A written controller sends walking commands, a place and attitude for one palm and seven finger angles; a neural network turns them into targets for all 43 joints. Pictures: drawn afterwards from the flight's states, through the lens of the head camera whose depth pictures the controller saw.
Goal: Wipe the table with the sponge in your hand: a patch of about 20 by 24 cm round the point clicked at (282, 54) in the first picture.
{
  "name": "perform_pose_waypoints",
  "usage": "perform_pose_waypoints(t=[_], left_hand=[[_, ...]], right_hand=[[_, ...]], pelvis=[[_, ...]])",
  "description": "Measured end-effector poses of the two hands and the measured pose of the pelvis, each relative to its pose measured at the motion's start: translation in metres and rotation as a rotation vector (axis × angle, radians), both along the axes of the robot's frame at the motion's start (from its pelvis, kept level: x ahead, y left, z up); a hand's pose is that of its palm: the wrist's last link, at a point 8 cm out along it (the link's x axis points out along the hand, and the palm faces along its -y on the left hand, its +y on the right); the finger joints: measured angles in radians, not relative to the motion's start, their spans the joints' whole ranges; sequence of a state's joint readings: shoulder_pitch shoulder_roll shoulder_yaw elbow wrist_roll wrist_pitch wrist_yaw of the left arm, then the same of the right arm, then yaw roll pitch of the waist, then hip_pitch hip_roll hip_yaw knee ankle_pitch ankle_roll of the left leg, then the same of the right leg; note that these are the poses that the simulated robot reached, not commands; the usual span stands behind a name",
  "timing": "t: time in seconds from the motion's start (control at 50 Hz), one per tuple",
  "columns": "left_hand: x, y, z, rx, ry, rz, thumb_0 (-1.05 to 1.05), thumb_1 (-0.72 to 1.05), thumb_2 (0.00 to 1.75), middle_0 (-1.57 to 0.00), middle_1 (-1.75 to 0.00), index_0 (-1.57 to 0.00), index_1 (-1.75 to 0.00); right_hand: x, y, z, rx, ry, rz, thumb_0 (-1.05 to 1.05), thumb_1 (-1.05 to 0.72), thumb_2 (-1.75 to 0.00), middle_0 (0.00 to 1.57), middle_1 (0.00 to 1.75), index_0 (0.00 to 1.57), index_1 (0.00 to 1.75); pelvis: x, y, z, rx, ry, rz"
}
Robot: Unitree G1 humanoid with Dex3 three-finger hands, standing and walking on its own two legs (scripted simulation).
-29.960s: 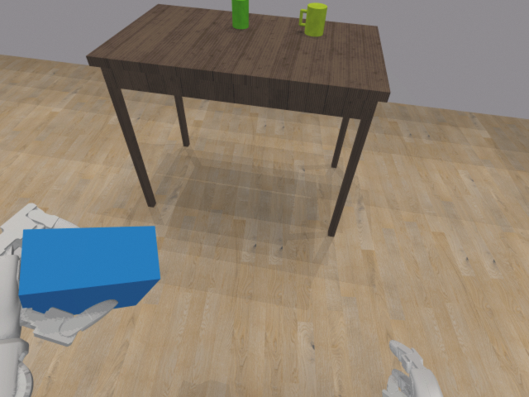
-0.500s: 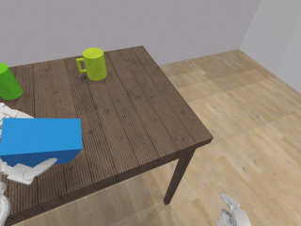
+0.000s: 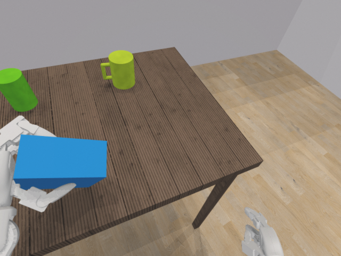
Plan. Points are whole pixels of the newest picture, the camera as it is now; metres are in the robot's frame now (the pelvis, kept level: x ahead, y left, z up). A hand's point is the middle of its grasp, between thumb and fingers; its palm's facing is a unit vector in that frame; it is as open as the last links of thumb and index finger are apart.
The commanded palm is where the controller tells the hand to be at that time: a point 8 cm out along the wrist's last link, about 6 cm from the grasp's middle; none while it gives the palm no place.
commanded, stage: come to a stop and stand still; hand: left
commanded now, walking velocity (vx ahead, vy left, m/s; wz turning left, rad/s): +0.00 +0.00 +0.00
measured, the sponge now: (73, 166) +0.24 +0.21 +0.13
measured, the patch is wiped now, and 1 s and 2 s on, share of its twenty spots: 0.00 0.00 0.00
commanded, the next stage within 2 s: look again from close up in 0.12 s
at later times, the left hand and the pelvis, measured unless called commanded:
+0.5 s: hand (51, 172) +0.21 +0.23 +0.15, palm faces +0.38 -0.85 -0.37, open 10.4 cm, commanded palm +0.15 +0.26 +0.17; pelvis +0.00 -0.02 +0.00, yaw +1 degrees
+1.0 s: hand (49, 148) +0.24 +0.23 +0.18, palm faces +0.42 -0.83 -0.38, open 10.4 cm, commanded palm +0.16 +0.25 +0.17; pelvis -0.01 -0.03 +0.00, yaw -1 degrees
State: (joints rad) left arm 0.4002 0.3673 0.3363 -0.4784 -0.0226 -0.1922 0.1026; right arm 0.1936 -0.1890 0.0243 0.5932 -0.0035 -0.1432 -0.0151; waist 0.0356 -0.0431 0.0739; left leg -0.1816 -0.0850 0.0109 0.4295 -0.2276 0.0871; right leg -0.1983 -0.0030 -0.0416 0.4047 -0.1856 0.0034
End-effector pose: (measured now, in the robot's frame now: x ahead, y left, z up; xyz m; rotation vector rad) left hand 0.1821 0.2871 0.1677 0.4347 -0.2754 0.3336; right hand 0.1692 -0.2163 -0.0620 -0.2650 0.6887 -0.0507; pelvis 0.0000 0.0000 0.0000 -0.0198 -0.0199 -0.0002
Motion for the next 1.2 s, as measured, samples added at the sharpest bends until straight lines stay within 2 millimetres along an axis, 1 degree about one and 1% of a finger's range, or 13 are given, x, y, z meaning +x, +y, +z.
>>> perform_pose_waypoints(t=[0.18, 0.4, 0.62, 0.8, 0.84, 0.86, 0.9, 0.94, 1.0, 1.04, 1.08, 1.14, 1.2], left_hand=[[0.003, -0.003, 0.003, 0.046, 0.034, -0.023, -0.01, -0.54, 1.03, -0.71, -1.34, -0.71, -1.34], [-0.010, -0.011, -0.004, -0.006, 0.051, 0.033, -0.01, -0.54, 1.03, -0.71, -1.34, -0.71, -1.33], [-0.013, -0.025, 0.001, -0.012, 0.027, 0.026, -0.01, -0.54, 1.03, -0.71, -1.34, -0.71, -1.33], [-0.012, -0.031, -0.004, -0.016, 0.064, 0.029, -0.01, -0.54, 1.03, -0.71, -1.34, -0.71, -1.33], [-0.003, -0.022, 0.012, 0.124, 0.021, 0.012, -0.01, -0.54, 1.03, -0.71, -1.34, -0.72, -1.33], [0.002, -0.013, 0.020, 0.150, -0.020, 0.022, -0.01, -0.54, 1.03, -0.71, -1.34, -0.72, -1.33], [0.009, 0.001, 0.031, 0.147, -0.083, 0.066, -0.01, -0.54, 1.03, -0.71, -1.34, -0.72, -1.33], [0.013, 0.004, 0.035, 0.115, -0.116, 0.082, -0.01, -0.54, 1.03, -0.71, -1.34, -0.72, -1.33], [0.013, -0.014, 0.025, 0.056, -0.090, 0.020, -0.01, -0.54, 1.03, -0.71, -1.34, -0.71, -1.33], [0.012, -0.030, 0.012, 0.028, -0.035, -0.049, 0.00, -0.54, 1.03, -0.71, -1.34, -0.71, -1.33], [0.011, -0.039, -0.002, 0.012, 0.025, -0.098, 0.00, -0.54, 1.03, -0.71, -1.34, -0.71, -1.33], [0.011, -0.034, -0.018, 0.008, 0.086, -0.108, 0.00, -0.54, 1.03, -0.71, -1.33, -0.72, -1.33], [0.013, -0.018, -0.020, 0.026, 0.087, -0.059, 0.00, -0.54, 1.03, -0.72, -1.33, -0.72, -1.32]], right_hand=[[0.003, 0.000, -0.002, 0.022, 0.006, -0.021, 0.01, -0.90, -0.90, 0.21, 0.30, 0.21, 0.30], [0.002, -0.019, -0.002, -0.003, 0.007, -0.020, 0.01, -0.90, -0.90, 0.21, 0.30, 0.20, 0.30], [0.000, -0.033, 0.004, -0.001, -0.031, -0.034, 0.01, -0.90, -0.90, 0.21, 0.30, 0.20, 0.30], [-0.009, -0.040, -0.002, 0.001, 0.001, -0.045, 0.01, -0.90, -0.90, 0.21, 0.30, 0.20, 0.30], [-0.012, -0.039, -0.005, -0.020, 0.018, -0.005, 0.01, -0.90, -0.90, 0.21, 0.30, 0.20, 0.30], [-0.014, -0.038, -0.007, -0.018, 0.033, 0.008, 0.01, -0.90, -0.90, 0.21, 0.30, 0.20, 0.30], [-0.015, -0.037, -0.009, -0.004, 0.042, 0.016, 0.01, -0.90, -0.90, 0.21, 0.30, 0.20, 0.30], [-0.017, -0.036, -0.010, 0.017, 0.027, 0.007, 0.01, -0.90, -0.90, 0.21, 0.30, 0.20, 0.30], [-0.019, -0.035, -0.010, 0.047, 0.000, -0.028, 0.02, -0.90, -0.90, 0.21, 0.30, 0.20, 0.30], [-0.020, -0.034, -0.010, 0.049, -0.004, -0.047, 0.01, -0.90, -0.90, 0.21, 0.30, 0.20, 0.30], [-0.020, -0.033, -0.009, 0.040, 0.007, -0.059, 0.01, -0.90, -0.90, 0.21, 0.30, 0.20, 0.30], [-0.017, -0.030, -0.007, 0.015, 0.027, -0.058, 0.01, -0.90, -0.90, 0.21, 0.30, 0.20, 0.30], [-0.010, -0.027, -0.004, -0.011, 0.034, -0.036, 0.02, -0.90, -0.90, 0.21, 0.30, 0.20, 0.30]], pelvis=[[0.002, -0.003, 0.000, -0.002, 0.003, 0.007], [0.000, -0.014, 0.001, -0.004, 0.001, 0.014], [-0.005, -0.026, 0.002, -0.001, -0.004, 0.012], [-0.005, -0.030, 0.002, -0.001, 0.005, 0.011], [-0.008, -0.034, 0.001, -0.003, 0.014, 0.021], [-0.010, -0.036, 0.000, -0.001, 0.016, 0.023], [-0.012, -0.036, -0.001, 0.001, 0.017, 0.013], [-0.011, -0.033, -0.002, 0.001, 0.017, -0.002], [-0.006, -0.026, -0.002, 0.003, 0.017, -0.022], [-0.002, -0.022, -0.001, 0.004, 0.018, -0.027], [0.002, -0.020, -0.001, 0.005, 0.019, -0.029], [0.005, -0.021, -0.001, 0.006, 0.018, -0.017], [0.006, -0.021, -0.001, 0.004, 0.017, -0.005]])
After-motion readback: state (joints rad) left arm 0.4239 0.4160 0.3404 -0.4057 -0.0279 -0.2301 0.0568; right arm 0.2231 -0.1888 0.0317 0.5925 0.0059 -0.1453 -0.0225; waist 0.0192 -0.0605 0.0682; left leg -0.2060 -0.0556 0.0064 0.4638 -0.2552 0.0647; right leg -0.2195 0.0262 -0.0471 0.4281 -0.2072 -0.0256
